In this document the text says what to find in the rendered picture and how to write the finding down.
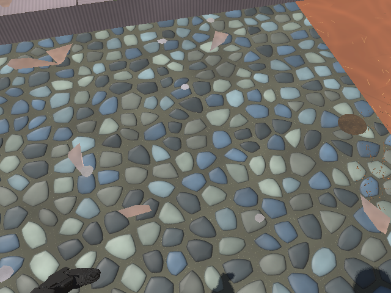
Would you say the robot left hand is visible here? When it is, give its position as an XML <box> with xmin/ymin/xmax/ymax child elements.
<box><xmin>30</xmin><ymin>267</ymin><xmax>101</xmax><ymax>293</ymax></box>

